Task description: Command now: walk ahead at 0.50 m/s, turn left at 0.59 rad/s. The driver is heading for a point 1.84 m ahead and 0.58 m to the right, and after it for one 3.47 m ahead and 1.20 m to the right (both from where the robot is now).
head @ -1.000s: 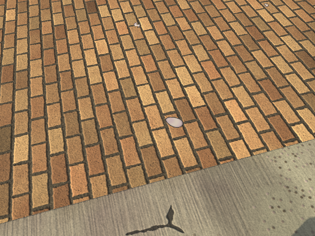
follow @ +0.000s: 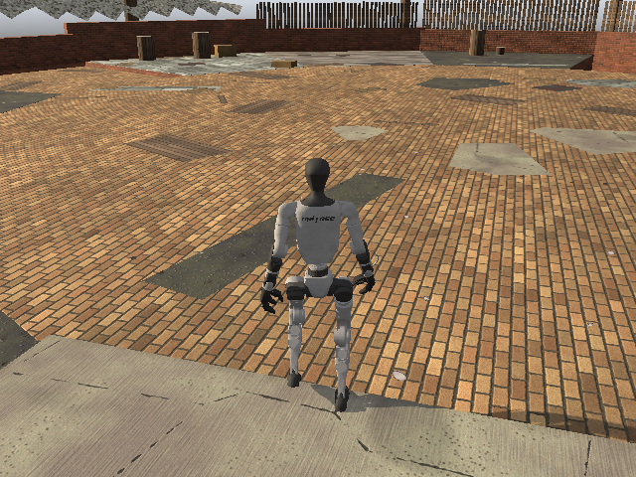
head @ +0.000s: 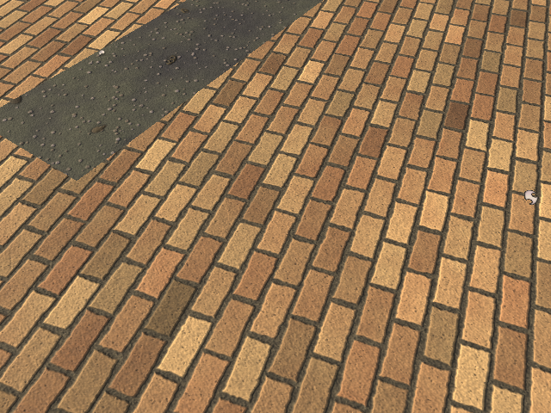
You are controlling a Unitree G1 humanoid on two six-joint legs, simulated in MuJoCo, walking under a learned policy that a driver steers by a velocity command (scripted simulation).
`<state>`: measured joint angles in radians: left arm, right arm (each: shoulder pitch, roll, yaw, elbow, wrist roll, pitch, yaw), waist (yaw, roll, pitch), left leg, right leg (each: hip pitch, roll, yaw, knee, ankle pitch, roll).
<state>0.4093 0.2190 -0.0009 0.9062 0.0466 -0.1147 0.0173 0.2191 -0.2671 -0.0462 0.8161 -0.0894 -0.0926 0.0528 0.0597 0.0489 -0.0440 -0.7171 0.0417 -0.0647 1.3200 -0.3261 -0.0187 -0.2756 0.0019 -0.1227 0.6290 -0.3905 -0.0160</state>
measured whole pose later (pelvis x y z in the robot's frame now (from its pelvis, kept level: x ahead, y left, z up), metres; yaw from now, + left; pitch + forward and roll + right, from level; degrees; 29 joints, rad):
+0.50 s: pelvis +0.30 +0.11 -0.15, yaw -1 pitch +2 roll +0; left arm 0.46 0.24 0.06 0.93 -0.06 -0.05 0.07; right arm 0.21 -0.21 -0.04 0.96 0.01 -0.05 0.06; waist 0.07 -0.04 -0.01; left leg -0.37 0.03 0.09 0.68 -0.34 0.02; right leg -0.64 -0.07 0.08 1.75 -0.39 0.00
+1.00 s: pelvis +0.57 +0.01 -0.14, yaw -19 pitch +3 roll +1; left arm 0.21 0.24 0.08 0.74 -0.01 -0.04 -0.02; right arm 0.18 -0.27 -0.08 0.86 0.01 -0.11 -0.02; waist 0.00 0.00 0.03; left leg -0.53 0.09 -0.05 1.22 -0.34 -0.01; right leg -0.39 0.09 0.01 0.52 -0.17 -0.11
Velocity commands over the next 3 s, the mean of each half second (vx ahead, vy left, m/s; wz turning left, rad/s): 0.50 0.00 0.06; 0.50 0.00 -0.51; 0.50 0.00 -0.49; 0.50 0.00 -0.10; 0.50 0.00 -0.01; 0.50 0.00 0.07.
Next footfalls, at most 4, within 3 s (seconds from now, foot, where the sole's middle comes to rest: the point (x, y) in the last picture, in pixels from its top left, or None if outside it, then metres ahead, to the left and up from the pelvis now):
0.34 left None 0.36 0.22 -0.91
0.84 right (330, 394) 0.64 -0.07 -0.91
1.34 left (309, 293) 0.96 -0.01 -0.91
1.84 right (422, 278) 1.04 -0.37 -0.91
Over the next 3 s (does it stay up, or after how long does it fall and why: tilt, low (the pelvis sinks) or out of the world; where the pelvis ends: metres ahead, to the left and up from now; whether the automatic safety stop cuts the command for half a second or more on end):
stays up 1.46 -0.56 -0.14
